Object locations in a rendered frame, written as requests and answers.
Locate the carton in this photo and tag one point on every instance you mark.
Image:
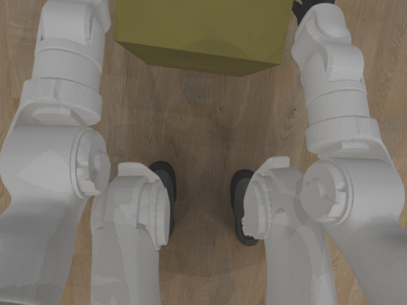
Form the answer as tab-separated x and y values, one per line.
228	37

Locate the robot left upper arm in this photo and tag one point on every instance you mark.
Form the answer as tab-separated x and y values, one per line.
50	172

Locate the right robot forearm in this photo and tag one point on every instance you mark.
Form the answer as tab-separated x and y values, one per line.
334	88

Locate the left robot thigh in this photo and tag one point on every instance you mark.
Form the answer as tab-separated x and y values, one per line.
125	259

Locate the left robot forearm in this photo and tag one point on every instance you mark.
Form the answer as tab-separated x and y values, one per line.
68	61

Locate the right robot hand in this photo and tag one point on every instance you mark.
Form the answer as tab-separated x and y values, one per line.
301	9

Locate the robot left shin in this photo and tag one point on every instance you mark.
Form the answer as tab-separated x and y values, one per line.
99	202

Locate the robot right upper arm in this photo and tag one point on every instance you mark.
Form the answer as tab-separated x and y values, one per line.
358	202

